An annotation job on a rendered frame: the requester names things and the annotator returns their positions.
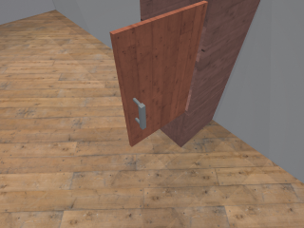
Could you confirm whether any handle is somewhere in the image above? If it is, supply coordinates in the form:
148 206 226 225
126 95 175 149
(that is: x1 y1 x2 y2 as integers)
133 98 146 130

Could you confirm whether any cupboard door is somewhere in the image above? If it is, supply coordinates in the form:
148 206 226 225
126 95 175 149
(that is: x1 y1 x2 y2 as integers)
109 0 208 147

